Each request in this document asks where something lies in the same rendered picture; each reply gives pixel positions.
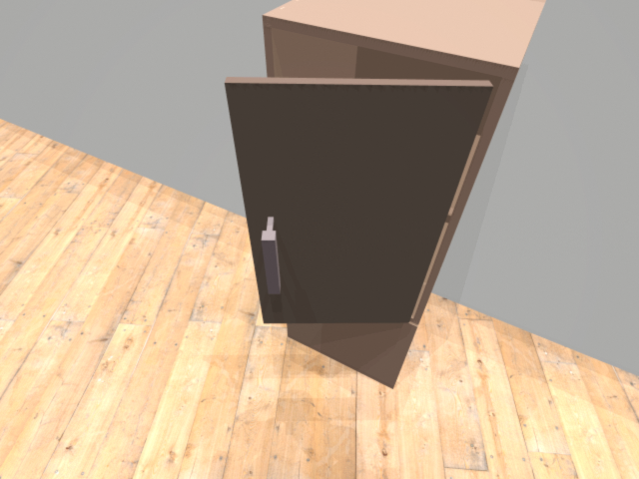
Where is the cupboard door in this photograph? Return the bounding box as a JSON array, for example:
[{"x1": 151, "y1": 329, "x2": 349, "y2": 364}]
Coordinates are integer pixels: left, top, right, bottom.
[{"x1": 225, "y1": 77, "x2": 493, "y2": 323}]

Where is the handle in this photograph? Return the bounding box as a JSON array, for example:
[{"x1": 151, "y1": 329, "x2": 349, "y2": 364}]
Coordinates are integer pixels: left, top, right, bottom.
[{"x1": 262, "y1": 217, "x2": 281, "y2": 294}]

